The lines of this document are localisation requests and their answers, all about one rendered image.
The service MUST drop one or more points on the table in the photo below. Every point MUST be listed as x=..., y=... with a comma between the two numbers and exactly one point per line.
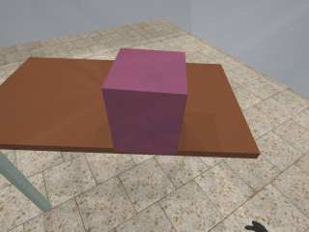
x=57, y=105

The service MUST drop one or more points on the robot right hand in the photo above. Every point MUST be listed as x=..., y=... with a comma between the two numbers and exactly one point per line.
x=258, y=227

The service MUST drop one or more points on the carton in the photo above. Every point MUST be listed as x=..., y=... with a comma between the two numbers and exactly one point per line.
x=145, y=94

